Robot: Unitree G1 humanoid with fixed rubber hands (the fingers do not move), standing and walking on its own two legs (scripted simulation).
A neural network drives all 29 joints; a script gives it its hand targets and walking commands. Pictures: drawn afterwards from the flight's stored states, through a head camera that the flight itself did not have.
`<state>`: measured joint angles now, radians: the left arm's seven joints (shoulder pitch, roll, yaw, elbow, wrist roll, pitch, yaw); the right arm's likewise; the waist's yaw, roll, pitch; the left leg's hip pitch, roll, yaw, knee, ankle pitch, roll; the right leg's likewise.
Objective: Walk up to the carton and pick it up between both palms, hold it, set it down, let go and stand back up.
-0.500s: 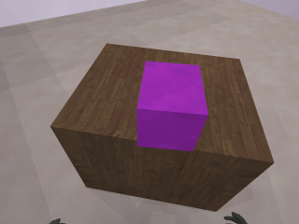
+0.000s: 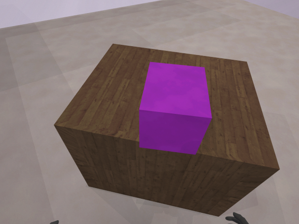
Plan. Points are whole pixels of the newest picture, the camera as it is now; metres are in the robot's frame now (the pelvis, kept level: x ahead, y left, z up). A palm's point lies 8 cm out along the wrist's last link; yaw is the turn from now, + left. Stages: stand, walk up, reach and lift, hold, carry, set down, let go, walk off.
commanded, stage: walk up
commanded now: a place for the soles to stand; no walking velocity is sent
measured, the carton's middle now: (172, 107) +0.52 -0.07 +0.00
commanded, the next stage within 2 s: none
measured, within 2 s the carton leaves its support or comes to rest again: neither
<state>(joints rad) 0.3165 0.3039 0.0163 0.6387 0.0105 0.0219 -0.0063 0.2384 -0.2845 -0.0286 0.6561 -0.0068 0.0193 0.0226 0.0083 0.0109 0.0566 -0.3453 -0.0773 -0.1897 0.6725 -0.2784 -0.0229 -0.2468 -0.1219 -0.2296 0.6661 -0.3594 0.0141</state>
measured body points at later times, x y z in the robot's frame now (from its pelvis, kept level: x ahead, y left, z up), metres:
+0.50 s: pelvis +0.09 +0.02 +0.00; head +0.12 +0.03 +0.45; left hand +0.16 +0.30 -0.12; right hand +0.16 -0.25 -0.11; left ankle +0.10 +0.13 -0.72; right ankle +0.12 -0.11 -0.67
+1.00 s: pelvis +0.09 +0.01 -0.01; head +0.12 +0.00 +0.44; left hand +0.25 +0.26 -0.11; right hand +0.21 -0.27 -0.12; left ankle +0.11 +0.14 -0.72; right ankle +0.16 -0.12 -0.72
